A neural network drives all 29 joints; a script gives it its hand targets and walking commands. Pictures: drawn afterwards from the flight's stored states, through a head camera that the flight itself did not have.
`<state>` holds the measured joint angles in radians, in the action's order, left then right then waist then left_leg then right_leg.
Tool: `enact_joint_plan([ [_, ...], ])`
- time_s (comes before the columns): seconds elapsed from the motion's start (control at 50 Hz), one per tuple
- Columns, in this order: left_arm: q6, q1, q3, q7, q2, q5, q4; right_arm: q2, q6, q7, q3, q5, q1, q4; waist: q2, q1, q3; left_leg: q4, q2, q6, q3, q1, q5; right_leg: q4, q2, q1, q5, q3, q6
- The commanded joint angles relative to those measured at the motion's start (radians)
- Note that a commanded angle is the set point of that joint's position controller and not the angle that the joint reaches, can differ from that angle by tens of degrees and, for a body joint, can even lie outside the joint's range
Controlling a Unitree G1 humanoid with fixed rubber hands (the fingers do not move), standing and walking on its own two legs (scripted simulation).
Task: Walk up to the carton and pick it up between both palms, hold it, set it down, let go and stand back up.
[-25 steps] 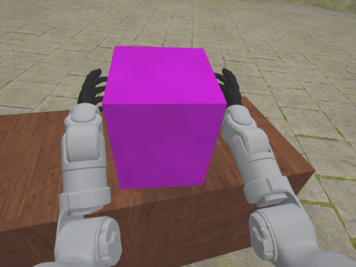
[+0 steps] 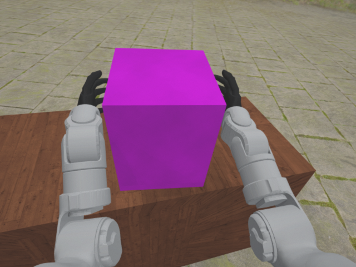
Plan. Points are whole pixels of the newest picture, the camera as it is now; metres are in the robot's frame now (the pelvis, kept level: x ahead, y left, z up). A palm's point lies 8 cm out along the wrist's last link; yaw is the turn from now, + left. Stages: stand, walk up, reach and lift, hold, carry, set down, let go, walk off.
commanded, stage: hold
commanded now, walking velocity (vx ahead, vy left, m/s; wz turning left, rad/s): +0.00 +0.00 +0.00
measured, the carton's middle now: (161, 120) +0.39 +0.01 +0.17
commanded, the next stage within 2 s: set down in 0.66 s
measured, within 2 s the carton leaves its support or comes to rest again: neither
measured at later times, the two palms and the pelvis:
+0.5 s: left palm (86, 109) +0.35 +0.16 +0.22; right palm (228, 107) +0.36 -0.13 +0.23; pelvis +0.00 +0.00 +0.00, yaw +0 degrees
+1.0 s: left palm (79, 107) +0.35 +0.17 +0.23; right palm (222, 104) +0.36 -0.12 +0.23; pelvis +0.00 +0.00 +0.00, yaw +0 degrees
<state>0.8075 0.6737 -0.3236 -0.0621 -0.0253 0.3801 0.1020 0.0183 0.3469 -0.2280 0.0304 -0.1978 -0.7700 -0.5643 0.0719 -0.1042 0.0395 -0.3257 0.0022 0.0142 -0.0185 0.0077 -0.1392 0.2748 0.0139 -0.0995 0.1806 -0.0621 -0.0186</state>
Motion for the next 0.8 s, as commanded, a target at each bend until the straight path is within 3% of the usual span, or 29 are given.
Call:
enact_joint_plan([
  [0.0, -0.08, 0.698, 0.496, -0.129, -0.498, -0.18, -0.169, -0.529, -0.063, 0.105, -0.336, -0.079, -0.742, 0.326, -0.106, -0.009, -0.428, -0.002, -0.024, -0.029, -0.025, 0.173, 0.251, -0.025, 0.037, 0.033, -0.194, -0.026, 0.06],
  [0.08, -0.065, 0.659, 0.452, -0.135, -0.483, -0.156, -0.08, -0.507, -0.048, 0.105, -0.318, -0.063, -0.745, 0.282, -0.086, -0.011, -0.334, 0.025, -0.021, -0.013, -0.022, 0.163, 0.177, -0.05, 0.035, 0.063, -0.117, -0.037, 0.064],
  [0.1, -0.072, 0.686, 0.453, -0.135, -0.488, -0.156, -0.099, -0.516, -0.053, 0.11, -0.316, -0.064, -0.758, 0.281, -0.081, 0.007, -0.344, 0.035, -0.022, -0.011, -0.032, 0.14, 0.145, -0.046, 0.036, 0.059, -0.085, -0.033, 0.059],
  [0.12, -0.07, 0.685, 0.46, -0.132, -0.502, -0.162, -0.089, -0.512, -0.06, 0.114, -0.315, -0.067, -0.778, 0.305, -0.107, -0.004, -0.35, 0.031, -0.02, -0.015, -0.024, 0.145, 0.156, -0.046, 0.031, 0.063, -0.096, -0.028, 0.055],
  [0.2, -0.082, 0.7, 0.454, -0.131, -0.494, -0.169, -0.1, -0.533, -0.064, 0.112, -0.322, -0.063, -0.777, 0.306, -0.09, 0.0, -0.396, 0.017, -0.027, -0.015, -0.029, 0.14, 0.175, -0.036, 0.033, 0.039, -0.135, -0.028, 0.06],
  [0.26, -0.08, 0.678, 0.471, -0.127, -0.481, -0.166, -0.126, -0.532, -0.061, 0.103, -0.34, -0.075, -0.742, 0.303, -0.094, -0.008, -0.405, -0.002, -0.027, -0.019, -0.022, 0.165, 0.26, -0.026, 0.032, 0.026, -0.227, -0.026, 0.068],
  [0.3, -0.063, 0.649, 0.434, -0.135, -0.47, -0.15, -0.063, -0.513, -0.047, 0.095, -0.334, -0.068, -0.751, 0.286, -0.081, -0.012, -0.338, 0.012, -0.03, -0.012, -0.027, 0.151, 0.19, -0.042, 0.027, 0.029, -0.183, -0.017, 0.07],
  [0.32, -0.067, 0.661, 0.444, -0.136, -0.472, -0.154, -0.092, -0.52, -0.05, 0.096, -0.326, -0.069, -0.757, 0.295, -0.076, -0.006, -0.362, 0.025, -0.024, -0.013, -0.024, 0.151, 0.167, -0.04, 0.035, 0.032, -0.147, -0.034, 0.072],
  [0.34, -0.068, 0.674, 0.45, -0.138, -0.474, -0.151, -0.074, -0.517, -0.047, 0.1, -0.318, -0.065, -0.748, 0.272, -0.098, -0.011, -0.346, 0.025, -0.027, -0.013, -0.032, 0.133, 0.163, -0.042, 0.03, 0.038, -0.131, -0.022, 0.064],
  [0.4, -0.073, 0.697, 0.461, -0.133, -0.495, -0.162, -0.101, -0.526, -0.047, 0.11, -0.302, -0.064, -0.739, 0.271, -0.119, -0.011, -0.37, 0.018, -0.019, -0.022, -0.021, 0.144, 0.18, -0.035, 0.034, 0.051, -0.125, -0.031, 0.059],
  [0.46, -0.075, 0.686, 0.477, -0.131, -0.505, -0.174, -0.139, -0.527, -0.058, 0.104, -0.333, -0.078, -0.759, 0.323, -0.102, -0.013, -0.412, -0.006, -0.025, -0.031, -0.02, 0.177, 0.277, -0.026, 0.04, 0.033, -0.214, -0.027, 0.067],
  [0.48, -0.075, 0.699, 0.483, -0.13, -0.493, -0.175, -0.141, -0.521, -0.053, 0.104, -0.332, -0.083, -0.749, 0.3, -0.112, -0.02, -0.403, -0.001, -0.023, -0.034, -0.013, 0.181, 0.26, -0.035, 0.037, 0.037, -0.197, -0.027, 0.063],
  [0.52, -0.071, 0.667, 0.447, -0.135, -0.482, -0.156, -0.092, -0.509, -0.048, 0.102, -0.329, -0.073, -0.753, 0.293, -0.076, -0.006, -0.351, 0.017, -0.025, -0.024, -0.021, 0.154, 0.203, -0.041, 0.041, 0.038, -0.161, -0.036, 0.067],
  [0.58, -0.072, 0.661, 0.475, -0.134, -0.504, -0.167, -0.096, -0.513, -0.069, 0.107, -0.319, -0.067, -0.786, 0.342, -0.101, 0.004, -0.401, 0.018, -0.025, -0.024, -0.026, 0.159, 0.196, -0.033, 0.034, 0.034, -0.15, -0.027, 0.062],
  [0.64, -0.078, 0.705, 0.484, -0.126, -0.49, -0.184, -0.135, -0.525, -0.064, 0.104, -0.326, -0.073, -0.776, 0.318, -0.101, -0.018, -0.409, -0.001, -0.028, -0.026, -0.021, 0.173, 0.226, -0.033, 0.039, 0.05, -0.166, -0.031, 0.067],
  [0.66, -0.079, 0.714, 0.495, -0.124, -0.494, -0.191, -0.175, -0.534, -0.068, 0.11, -0.333, -0.075, -0.761, 0.332, -0.124, 0.024, -0.424, -0.001, -0.027, -0.041, -0.024, 0.171, 0.257, -0.024, 0.04, 0.026, -0.201, -0.036, 0.062],
  [0.72, -0.077, 0.683, 0.502, -0.127, -0.489, -0.18, -0.162, -0.512, -0.077, 0.115, -0.316, -0.07, -0.732, 0.319, -0.139, 0.007, -0.423, 0.008, -0.026, -0.042, -0.03, 0.182, 0.233, -0.035, 0.034, 0.023, -0.183, -0.037, 0.061],
  [0.78, -0.099, 0.649, 0.415, -0.147, -0.454, -0.13, -0.054, -0.464, -0.12, 0.128, -0.241, 0.006, -0.74, 0.266, -0.093, 0.024, -0.278, 0.054, -0.018, -0.024, -0.049, 0.105, 0.073, -0.052, 0.025, 0.043, -0.054, -0.048, 0.061],
])
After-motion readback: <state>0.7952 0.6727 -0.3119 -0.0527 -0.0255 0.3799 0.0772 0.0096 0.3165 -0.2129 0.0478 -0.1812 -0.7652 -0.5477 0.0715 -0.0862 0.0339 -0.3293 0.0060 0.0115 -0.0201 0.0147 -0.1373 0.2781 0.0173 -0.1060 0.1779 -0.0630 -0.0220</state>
